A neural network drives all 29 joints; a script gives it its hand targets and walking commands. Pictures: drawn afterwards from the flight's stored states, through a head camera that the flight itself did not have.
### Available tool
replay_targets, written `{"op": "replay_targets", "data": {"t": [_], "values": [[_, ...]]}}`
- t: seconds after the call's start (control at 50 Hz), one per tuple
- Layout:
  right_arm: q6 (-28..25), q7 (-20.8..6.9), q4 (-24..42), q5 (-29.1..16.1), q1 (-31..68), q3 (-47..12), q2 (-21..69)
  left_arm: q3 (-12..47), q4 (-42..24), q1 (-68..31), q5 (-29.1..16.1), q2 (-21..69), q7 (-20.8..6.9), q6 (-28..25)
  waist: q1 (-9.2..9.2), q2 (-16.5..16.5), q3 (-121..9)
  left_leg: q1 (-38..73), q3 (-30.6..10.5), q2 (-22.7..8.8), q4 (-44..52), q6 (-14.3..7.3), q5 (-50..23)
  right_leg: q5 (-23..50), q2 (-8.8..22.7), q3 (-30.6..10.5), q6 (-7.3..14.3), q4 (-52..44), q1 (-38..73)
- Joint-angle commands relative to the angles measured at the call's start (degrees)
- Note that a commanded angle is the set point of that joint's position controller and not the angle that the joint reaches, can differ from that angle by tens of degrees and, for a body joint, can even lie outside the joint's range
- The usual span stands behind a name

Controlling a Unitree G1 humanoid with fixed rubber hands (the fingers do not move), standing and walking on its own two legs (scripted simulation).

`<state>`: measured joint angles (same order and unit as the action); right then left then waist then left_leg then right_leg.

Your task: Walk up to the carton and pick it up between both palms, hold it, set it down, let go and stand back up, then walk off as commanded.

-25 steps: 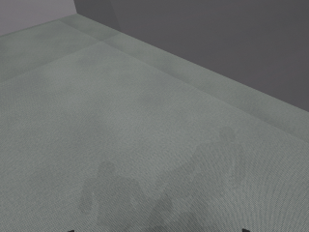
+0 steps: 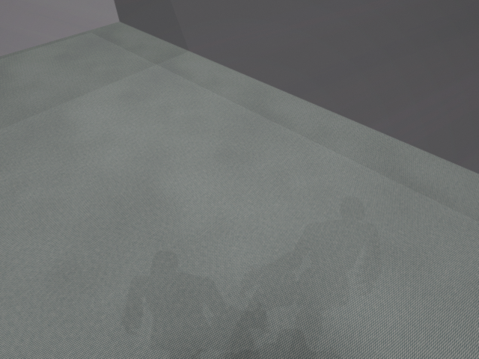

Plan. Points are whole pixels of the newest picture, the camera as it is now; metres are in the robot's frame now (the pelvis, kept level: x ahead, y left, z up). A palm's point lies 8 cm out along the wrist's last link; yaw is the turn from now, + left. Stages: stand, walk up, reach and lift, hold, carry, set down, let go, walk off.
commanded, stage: walk up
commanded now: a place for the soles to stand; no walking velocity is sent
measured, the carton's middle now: out of the picture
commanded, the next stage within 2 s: none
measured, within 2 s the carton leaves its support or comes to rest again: neither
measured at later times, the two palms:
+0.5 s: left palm out of the picture +0.00 +0.38 -0.13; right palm out of the picture +0.02 -0.20 -0.09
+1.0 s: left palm out of the picture -0.12 +0.38 -0.11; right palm out of the picture +0.01 -0.19 -0.12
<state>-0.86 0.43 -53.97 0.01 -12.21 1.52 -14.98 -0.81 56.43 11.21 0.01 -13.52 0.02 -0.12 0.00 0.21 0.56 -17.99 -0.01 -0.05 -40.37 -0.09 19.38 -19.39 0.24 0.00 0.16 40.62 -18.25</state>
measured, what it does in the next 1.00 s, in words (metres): walks backwards: left foot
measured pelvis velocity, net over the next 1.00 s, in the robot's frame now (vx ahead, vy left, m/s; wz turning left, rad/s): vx -0.14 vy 0.07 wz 0.11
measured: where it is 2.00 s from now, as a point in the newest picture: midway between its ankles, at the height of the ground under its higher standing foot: outside the picture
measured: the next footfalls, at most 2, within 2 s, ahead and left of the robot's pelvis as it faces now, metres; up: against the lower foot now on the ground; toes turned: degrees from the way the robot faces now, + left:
left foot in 0.32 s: +0.00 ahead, +0.14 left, +0.00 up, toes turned +2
right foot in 1.02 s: -0.08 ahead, -0.02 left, +0.00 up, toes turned +7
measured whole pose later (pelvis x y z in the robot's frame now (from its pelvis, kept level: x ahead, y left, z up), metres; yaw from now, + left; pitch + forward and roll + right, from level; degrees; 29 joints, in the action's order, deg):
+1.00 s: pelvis -0.14 +0.07 +0.00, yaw +6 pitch -3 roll +2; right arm 4.9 -2.0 -53.1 0.0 -5.3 3.1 -18.2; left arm -1.7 57.1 11.7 0.0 -18.9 2.6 3.2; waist -0.1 0.7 3.9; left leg -21.5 0.3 8.5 -31.7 -5.8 7.2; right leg -25.0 -1.5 -1.0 4.2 46.3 -18.5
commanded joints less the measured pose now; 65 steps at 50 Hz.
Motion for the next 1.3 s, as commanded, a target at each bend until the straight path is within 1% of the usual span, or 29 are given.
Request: {"op": "replay_targets", "data": {"t": [0.0,0.02,0.04,0.06,0.08,0.12,0.18,0.24,0.28,0.3,0.32,0.34,0.36,0.4,0.48,0.6,0.68,0.78,0.88,0.9,0.96,0.98,1.0,1.02,1.04,1.1,1.14,1.2,1.28], "values": [[0.1,-0.5,4.6,3.3,6.8,4.1,-18.2,-4.3,-3.8,-3.3,0.5,-19.8,1.3,-2.1,-0.76,0.9,5.6,-3.9,-6.6,-3.6,6.2,-2.6,-23.5,19.1,9.1,-10.7,7.3,-12.1,-0.3],[1.1,-0.6,5.6,2.5,5.9,3.9,-16.5,-4.8,-4.9,-0.4,0.2,-21.0,1.9,-1.8,-1.82,0.4,2.8,-5.0,-4.1,-1.2,-1.4,-2.3,-24.7,26.4,13.1,-13.2,10.4,-12.2,1.2],[1.7,-0.6,6.3,2.6,5.5,4.3,-16.2,-5.9,-5.0,1.4,0.3,-23.8,2.3,-1.6,-2.66,-6.9,1.8,-6.9,0.2,2.6,-13.6,-0.5,-14.4,31.6,19.1,-19.2,15.2,-14.1,2.6],[2.5,-0.6,7.7,2.7,5.0,3.8,-14.7,-5.8,-6.6,2.4,0.6,-23.9,2.6,-1.8,-3.63,-11.0,1.0,-12.3,-1.4,4.0,-24.6,0.0,12.3,37.0,25.5,-25.5,20.1,-17.8,3.6],[3.4,-0.5,7.7,3.8,6.1,4.2,-15.6,-5.5,-5.9,2.3,0.8,-25.2,2.8,-1.9,-3.52,-8.0,1.3,-13.2,-5.3,2.9,-31.7,0.9,15.7,33.0,26.6,-28.2,21.6,-18.8,1.4],[4.1,-1.3,7.4,3.0,3.9,4.8,-16.1,-6.0,-7.9,-3.4,0.9,-23.9,3.1,-1.4,-0.28,-7.7,5.4,-8.6,-7.6,1.4,-33.6,0.4,13.1,19.1,23.2,-22.6,18.0,-21.6,-8.1],[4.8,-2.2,7.2,2.5,2.1,5.0,-14.2,-5.8,-7.8,-5.8,1.7,-23.8,3.6,-1.2,1.47,-8.8,10.0,-5.8,-6.3,0.9,-27.1,0.5,12.4,15.8,19.3,-17.9,14.5,-20.8,-15.0],[4.6,-2.6,5.4,2.3,-0.3,5.4,-14.6,-6.2,-8.2,-6.5,2.1,-23.7,4.0,-0.7,2.77,-12.5,6.8,-4.2,-7.3,-3.1,-2.7,-2.0,9.2,25.1,18.2,-16.0,10.4,-13.9,-4.8],[3.3,-1.9,2.7,3.0,-7.1,6.1,-15.9,-4.9,-9.7,-11.3,0.4,-21.6,3.8,-0.2,7.37,-4.6,1.9,5.9,-8.7,-4.9,20.3,-1.0,-7.3,25.7,12.1,-7.3,4.3,1.1,-7.8],[3.0,-1.5,2.7,3.4,-4.2,7.1,-19.8,-4.0,-9.4,-9.0,-0.4,-16.2,3.4,0.4,5.14,14.5,3.8,7.8,-17.5,-10.1,25.5,-1.7,-24.0,-1.3,-3.0,0.4,1.1,13.2,-15.9],[3.2,-1.0,4.6,3.4,-1.4,7.1,-20.9,-3.4,-7.7,-6.1,-0.9,-15.5,4.5,1.3,4.54,15.3,3.4,6.7,-24.6,-13.6,26.4,-1.8,-30.5,-17.1,-7.9,-4.0,0.9,19.0,-20.2],[3.5,-0.7,6.0,3.4,3.5,7.2,-21.4,-3.9,-5.8,-2.2,-0.6,-17.2,4.6,2.0,1.13,7.6,3.5,3.6,-21.5,-15.1,24.6,-3.8,-29.0,-15.0,-6.0,-7.3,1.2,23.8,-17.1],[3.7,-0.7,7.5,3.1,7.4,7.0,-22.5,-4.2,-5.2,-0.5,-0.1,-18.2,4.8,2.1,1.80,11.7,3.1,-1.0,-21.2,-16.0,26.8,-2.4,-22.2,-13.2,-5.5,-7.3,2.3,26.9,-16.4],[3.2,-0.1,8.4,3.9,10.1,5.9,-18.2,-4.4,-4.4,-2.1,-0.1,-19.3,4.3,2.6,0.91,9.6,8.2,-1.1,-17.2,-10.9,28.2,4.2,-18.5,-7.4,-5.1,-9.8,2.6,26.9,-17.6],[3.5,0.2,9.5,2.9,8.0,5.7,-17.7,-5.0,-2.1,2.5,-0.1,-19.2,3.4,3.1,0.90,9.9,1.5,9.2,-15.3,-9.6,27.4,5.3,-21.0,-5.0,-6.3,-8.6,1.4,23.7,-15.4],[3.3,0.3,10.3,2.2,7.8,5.2,-16.7,-4.7,-1.0,3.2,-0.7,-18.7,3.4,2.7,0.30,4.4,-3.9,18.0,-15.5,-11.9,23.0,-1.8,-34.3,-5.8,-4.4,-7.3,0.9,18.9,-13.3],[3.9,0.1,9.4,2.6,8.4,5.3,-16.4,-4.6,-1.2,3.9,-0.4,-17.9,3.2,3.0,0.51,6.1,-1.6,12.7,-14.9,-10.2,26.9,-1.2,-21.2,-5.4,-4.7,-6.0,1.3,15.8,-10.0],[4.5,-1.0,10.6,2.8,11.8,5.1,-16.9,-5.0,0.7,7.1,0.5,-17.5,3.1,3.4,-0.39,6.6,0.4,3.2,-19.5,-12.2,29.3,-8.0,-4.4,-7.3,-2.8,-4.2,2.5,14.4,-5.0],[5.1,-1.7,10.5,3.4,14.6,5.4,-18.7,-5.0,1.6,10.2,1.0,-16.9,2.7,2.5,-2.27,9.4,1.7,-4.8,-21.1,-11.6,29.2,-9.8,3.8,-6.3,0.0,-2.5,4.2,4.6,2.8],[5.2,-2.0,10.8,3.3,13.4,5.5,-18.0,-5.4,2.0,10.2,1.1,-18.5,2.5,2.3,-1.18,7.1,1.9,-6.8,-21.3,-10.6,29.4,-9.4,6.2,-6.5,-1.2,-1.1,4.0,4.9,5.5],[5.8,-2.7,10.9,3.4,16.0,5.8,-19.1,-5.8,3.7,18.2,1.6,-17.0,2.2,2.1,-5.19,7.2,-0.1,-8.2,-18.8,-8.1,27.2,-6.2,11.4,-1.6,1.5,-0.6,5.8,-11.6,12.3],[6.0,-2.5,9.8,3.3,15.2,5.6,-17.7,-6.0,3.4,16.8,1.9,-18.8,2.7,1.7,-4.89,-0.7,0.1,-9.1,-16.1,-3.6,16.4,-3.8,13.5,-1.3,4.3,-7.1,6.9,-17.6,11.9],[5.9,-2.5,9.5,2.4,11.8,5.2,-15.0,-6.8,0.2,11.8,3.0,-23.2,2.8,1.0,-4.06,-16.4,1.9,-14.1,-8.6,7.3,-4.5,0.2,11.8,-7.3,16.7,-27.2,11.1,-27.7,7.8],[5.8,-2.1,7.3,3.8,11.3,4.9,-15.3,-7.3,-3.7,2.4,3.3,-25.7,3.2,0.9,-2.05,-14.4,7.4,-16.4,-9.6,9.5,-19.9,3.0,12.2,-10.1,23.0,-34.3,14.5,-30.3,-2.9],[5.8,-2.2,7.0,4.4,9.1,5.8,-17.6,-7.9,-5.5,-0.6,3.3,-26.0,3.6,0.4,-0.11,-6.3,6.1,-13.2,-13.3,8.4,-28.6,3.0,9.5,-11.5,23.6,-33.5,15.5,-31.8,-7.1],[6.3,-3.2,4.6,3.6,5.6,6.0,-17.3,-6.5,-7.3,-6.5,3.0,-24.3,4.3,-0.5,2.00,-1.1,7.3,-8.9,-13.3,8.7,-37.6,2.1,3.5,-12.2,16.6,-24.3,11.5,-28.3,-14.2],[6.5,-3.3,5.1,3.1,5.9,5.7,-16.5,-5.8,-6.7,-4.7,2.5,-23.6,4.0,-0.6,1.22,-4.4,9.2,-10.3,-13.0,7.8,-36.7,2.0,3.5,-11.0,13.9,-21.1,10.0,-27.0,-12.5],[7.2,-3.0,4.5,2.7,5.3,6.1,-17.2,-5.8,-5.9,0.6,1.8,-22.6,4.5,-1.1,-0.73,-4.0,6.5,-18.1,-14.0,7.8,-35.7,2.4,4.2,-4.4,14.3,-25.2,6.7,-23.6,4.3],[7.5,-2.2,7.0,2.8,6.1,6.0,-17.1,-6.0,-5.5,4.6,1.6,-22.0,4.9,-0.9,-2.01,-7.6,3.4,-19.9,-14.9,6.9,-32.7,2.5,8.6,10.3,17.0,-26.1,10.1,-20.1,12.5]]}}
